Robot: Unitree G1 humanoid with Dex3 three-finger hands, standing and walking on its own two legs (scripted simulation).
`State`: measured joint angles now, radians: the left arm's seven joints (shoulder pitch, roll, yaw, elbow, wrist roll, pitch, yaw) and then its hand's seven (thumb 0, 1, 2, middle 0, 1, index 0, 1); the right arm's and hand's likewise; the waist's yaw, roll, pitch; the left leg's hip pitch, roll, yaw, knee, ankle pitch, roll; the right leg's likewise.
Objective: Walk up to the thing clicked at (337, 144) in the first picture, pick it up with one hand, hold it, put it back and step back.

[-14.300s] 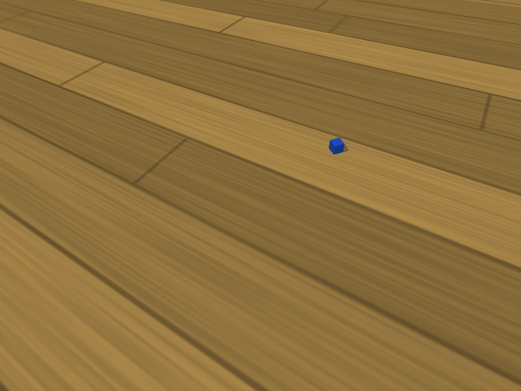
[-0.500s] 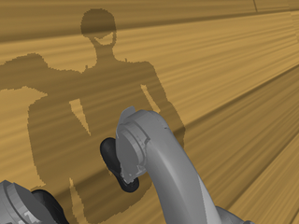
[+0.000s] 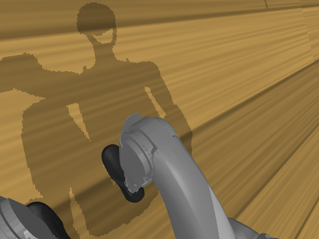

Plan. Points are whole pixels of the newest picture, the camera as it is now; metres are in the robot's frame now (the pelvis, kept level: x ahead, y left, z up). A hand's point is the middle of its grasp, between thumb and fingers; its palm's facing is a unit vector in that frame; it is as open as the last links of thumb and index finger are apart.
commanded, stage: close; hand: left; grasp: from above
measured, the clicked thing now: out of the picture +0.48 +0.32 -0.29
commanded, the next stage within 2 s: settle in 1.80 s
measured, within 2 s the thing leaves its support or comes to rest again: neither
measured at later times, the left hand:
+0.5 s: hand out of the picture +0.47 +0.33 -0.27, palm faces -0.21 -0.37 -0.90, open 13.0 cm
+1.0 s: hand out of the picture +0.47 +0.32 -0.27, palm faces -0.22 -0.39 -0.89, open 11.3 cm
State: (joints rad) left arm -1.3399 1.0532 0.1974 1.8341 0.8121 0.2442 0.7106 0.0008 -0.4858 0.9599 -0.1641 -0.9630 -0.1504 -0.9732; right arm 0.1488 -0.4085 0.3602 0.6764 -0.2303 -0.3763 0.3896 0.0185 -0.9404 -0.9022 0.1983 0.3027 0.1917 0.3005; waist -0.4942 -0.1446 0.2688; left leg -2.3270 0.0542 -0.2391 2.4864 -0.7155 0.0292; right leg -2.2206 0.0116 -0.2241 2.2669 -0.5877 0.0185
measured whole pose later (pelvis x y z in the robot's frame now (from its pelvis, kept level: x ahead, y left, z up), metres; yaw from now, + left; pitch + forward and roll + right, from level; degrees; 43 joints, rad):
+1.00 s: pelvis +0.00 +0.00 +0.00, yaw +0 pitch +30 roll -16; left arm -1.31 1.05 0.23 1.79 0.82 0.24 0.70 0.00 -0.13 0.74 -0.46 -0.72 -0.45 -0.73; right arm 0.15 -0.42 0.36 0.64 -0.23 -0.37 0.38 0.02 -0.94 -0.90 0.20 0.30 0.19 0.30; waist -0.49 -0.16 0.28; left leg -2.32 0.06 -0.24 2.47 -0.71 0.03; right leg -2.22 0.02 -0.22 2.25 -0.58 0.02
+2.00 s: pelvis +0.00 +0.00 +0.01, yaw +0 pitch +30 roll -16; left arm -1.31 1.06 0.24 1.81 0.83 0.23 0.71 0.00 0.05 0.53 -0.77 -0.51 -0.78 -0.51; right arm 0.16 -0.42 0.35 0.64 -0.23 -0.38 0.38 0.02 -0.92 -0.89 0.20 0.30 0.19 0.30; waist -0.49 -0.15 0.28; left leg -2.32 0.06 -0.24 2.46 -0.72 0.03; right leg -2.21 0.02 -0.22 2.24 -0.58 0.02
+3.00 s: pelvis +0.01 -0.01 +0.02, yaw +6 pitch +36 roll -8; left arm -1.22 0.72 0.25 1.56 0.86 0.37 0.50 0.01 0.13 0.36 -0.81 -0.44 -0.83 -0.41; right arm 0.22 -0.34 0.12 0.82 -0.14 -0.31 0.30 0.00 -0.91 -0.90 0.20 0.30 0.19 0.30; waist -0.34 0.02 -0.01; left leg -2.31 0.05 -0.11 2.38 -0.72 0.02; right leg -2.28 -0.01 -0.11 2.27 -0.63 -0.01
